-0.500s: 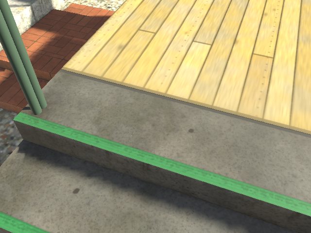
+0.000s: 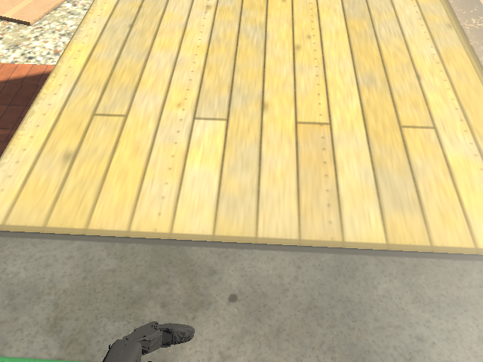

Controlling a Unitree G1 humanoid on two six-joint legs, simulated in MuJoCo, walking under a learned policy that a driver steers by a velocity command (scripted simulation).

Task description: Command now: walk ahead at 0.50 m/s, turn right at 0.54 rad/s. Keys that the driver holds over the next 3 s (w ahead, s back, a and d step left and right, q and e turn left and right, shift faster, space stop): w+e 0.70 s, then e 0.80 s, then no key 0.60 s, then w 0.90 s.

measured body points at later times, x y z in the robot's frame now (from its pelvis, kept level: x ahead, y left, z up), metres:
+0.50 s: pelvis +0.29 +0.05 +0.12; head +0.29 +0.06 +0.57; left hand +0.31 +0.26 -0.04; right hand +0.53 -0.16 +0.08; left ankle +0.45 +0.13 -0.49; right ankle +0.11 -0.07 -0.59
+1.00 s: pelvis +0.49 +0.02 +0.26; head +0.50 +0.01 +0.71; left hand +0.81 +0.03 +0.19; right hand +0.39 -0.19 +0.11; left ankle +0.45 +0.13 -0.48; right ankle +0.53 -0.16 -0.44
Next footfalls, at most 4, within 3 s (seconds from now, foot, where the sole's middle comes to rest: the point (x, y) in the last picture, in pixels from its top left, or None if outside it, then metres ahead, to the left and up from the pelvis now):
0.46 left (197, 341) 0.49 0.13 -0.52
1.06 right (327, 310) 0.55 -0.18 -0.52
1.52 left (268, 255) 0.71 -0.05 -0.52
1.84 right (301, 356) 0.45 -0.10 -0.52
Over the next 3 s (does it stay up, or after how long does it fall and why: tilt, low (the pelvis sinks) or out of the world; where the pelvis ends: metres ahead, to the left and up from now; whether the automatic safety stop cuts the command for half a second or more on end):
stays up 0.72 -0.29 0.25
